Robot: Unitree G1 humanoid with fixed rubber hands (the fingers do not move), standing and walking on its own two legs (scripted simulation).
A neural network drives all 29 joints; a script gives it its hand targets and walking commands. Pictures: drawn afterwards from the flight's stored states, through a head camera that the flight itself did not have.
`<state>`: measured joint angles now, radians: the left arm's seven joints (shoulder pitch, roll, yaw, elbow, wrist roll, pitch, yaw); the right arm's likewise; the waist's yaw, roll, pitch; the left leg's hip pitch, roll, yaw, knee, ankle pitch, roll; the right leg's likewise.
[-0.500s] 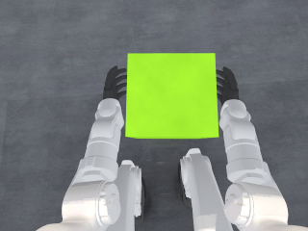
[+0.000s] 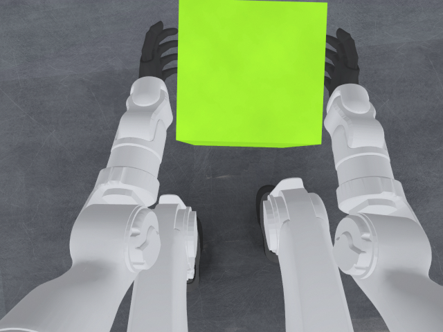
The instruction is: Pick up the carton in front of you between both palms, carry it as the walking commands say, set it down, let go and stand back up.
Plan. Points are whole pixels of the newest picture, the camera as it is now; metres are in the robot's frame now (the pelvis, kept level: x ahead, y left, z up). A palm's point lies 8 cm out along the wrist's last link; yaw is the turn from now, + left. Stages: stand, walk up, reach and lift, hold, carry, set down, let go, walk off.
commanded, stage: set down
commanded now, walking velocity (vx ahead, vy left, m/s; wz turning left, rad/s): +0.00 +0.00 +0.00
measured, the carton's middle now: (244, 92) +0.49 -0.08 -0.22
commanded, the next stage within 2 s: none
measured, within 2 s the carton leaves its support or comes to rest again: rests again in 1.28 s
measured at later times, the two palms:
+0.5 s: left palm (165, 82) +0.52 +0.06 -0.20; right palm (332, 82) +0.47 -0.24 -0.20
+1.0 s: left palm (170, 84) +0.52 +0.05 -0.22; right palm (335, 85) +0.47 -0.25 -0.22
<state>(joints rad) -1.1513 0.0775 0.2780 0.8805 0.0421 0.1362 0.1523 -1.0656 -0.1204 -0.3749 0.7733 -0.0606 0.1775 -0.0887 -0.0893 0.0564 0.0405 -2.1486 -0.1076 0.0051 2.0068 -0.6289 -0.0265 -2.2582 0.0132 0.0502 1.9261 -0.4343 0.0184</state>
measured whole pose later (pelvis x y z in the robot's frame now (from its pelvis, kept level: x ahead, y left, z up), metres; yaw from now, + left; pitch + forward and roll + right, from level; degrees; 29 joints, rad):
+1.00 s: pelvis -0.01 +0.01 -0.06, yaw +0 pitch +39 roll +0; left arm -1.37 0.12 0.26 1.06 0.11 0.13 0.09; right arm -1.29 -0.30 -0.39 1.08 -0.01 0.11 0.01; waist -0.10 0.03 0.24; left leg -2.26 -0.14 -0.01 2.20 -0.62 -0.03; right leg -2.35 -0.01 0.03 2.09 -0.43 0.03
